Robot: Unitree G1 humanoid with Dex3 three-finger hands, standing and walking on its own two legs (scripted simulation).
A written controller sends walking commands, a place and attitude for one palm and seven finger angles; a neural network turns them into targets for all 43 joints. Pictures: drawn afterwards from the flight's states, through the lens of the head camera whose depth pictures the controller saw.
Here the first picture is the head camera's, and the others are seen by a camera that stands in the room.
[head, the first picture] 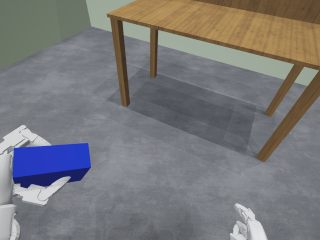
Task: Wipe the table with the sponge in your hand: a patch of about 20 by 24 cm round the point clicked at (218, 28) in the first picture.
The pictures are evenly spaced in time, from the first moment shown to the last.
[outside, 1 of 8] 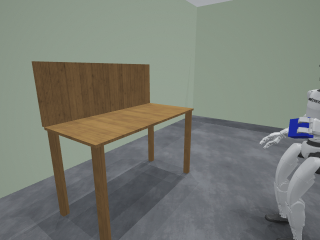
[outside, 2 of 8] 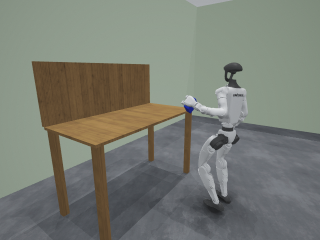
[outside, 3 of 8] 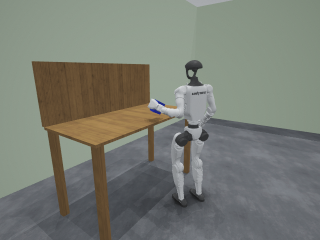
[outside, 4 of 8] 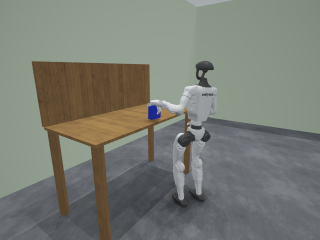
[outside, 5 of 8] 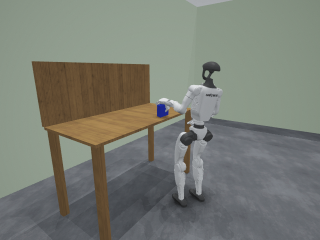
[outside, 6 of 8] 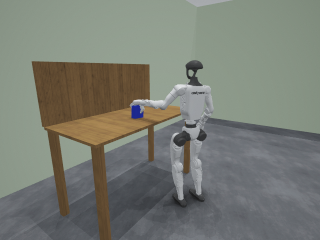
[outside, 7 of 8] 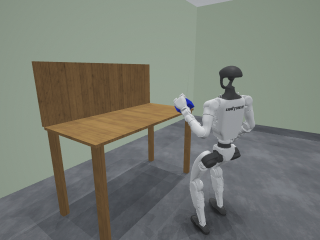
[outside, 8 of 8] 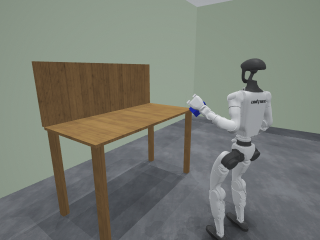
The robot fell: no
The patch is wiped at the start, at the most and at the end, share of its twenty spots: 0.00 0.95 0.95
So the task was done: yes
